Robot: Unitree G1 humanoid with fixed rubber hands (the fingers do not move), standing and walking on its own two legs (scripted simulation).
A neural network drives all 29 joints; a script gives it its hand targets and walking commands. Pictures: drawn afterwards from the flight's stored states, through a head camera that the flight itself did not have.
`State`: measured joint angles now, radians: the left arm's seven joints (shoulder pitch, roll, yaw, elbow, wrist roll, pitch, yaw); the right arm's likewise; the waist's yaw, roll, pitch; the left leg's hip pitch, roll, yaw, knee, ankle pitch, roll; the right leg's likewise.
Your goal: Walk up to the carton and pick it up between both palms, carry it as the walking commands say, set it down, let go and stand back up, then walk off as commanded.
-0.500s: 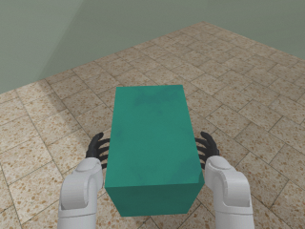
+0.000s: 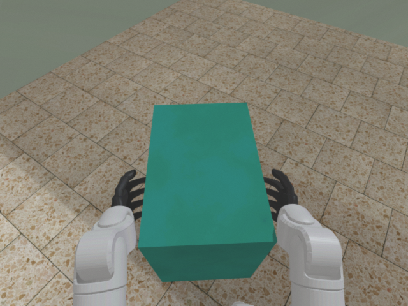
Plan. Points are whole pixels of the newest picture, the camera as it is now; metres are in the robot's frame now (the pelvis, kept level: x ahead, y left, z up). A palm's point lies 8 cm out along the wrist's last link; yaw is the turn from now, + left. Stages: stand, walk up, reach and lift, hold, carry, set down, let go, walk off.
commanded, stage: carry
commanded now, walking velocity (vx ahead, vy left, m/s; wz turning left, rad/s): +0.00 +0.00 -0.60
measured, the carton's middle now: (203, 194) +0.35 +0.00 -0.01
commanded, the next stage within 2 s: none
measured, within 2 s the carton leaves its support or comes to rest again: neither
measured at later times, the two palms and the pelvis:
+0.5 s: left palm (146, 214) +0.27 +0.10 +0.06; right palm (319, 247) +0.21 -0.17 +0.07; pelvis -0.03 +0.02 +0.00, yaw -16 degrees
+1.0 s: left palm (223, 243) +0.22 -0.03 +0.07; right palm out of the picture +0.06 -0.26 +0.08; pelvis -0.10 +0.01 +0.01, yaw -32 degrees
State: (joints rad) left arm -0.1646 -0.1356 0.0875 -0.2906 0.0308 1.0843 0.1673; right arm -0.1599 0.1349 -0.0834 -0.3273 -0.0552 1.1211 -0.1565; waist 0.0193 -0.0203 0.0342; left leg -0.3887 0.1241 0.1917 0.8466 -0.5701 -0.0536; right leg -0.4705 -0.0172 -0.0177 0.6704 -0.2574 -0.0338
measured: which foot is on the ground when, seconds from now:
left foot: up 0.00-0.16, down 0.18-0.56, up 0.58-0.98, down 1.00-1.00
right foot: down 0.00-0.18, up 0.20-0.54, down 0.56-1.00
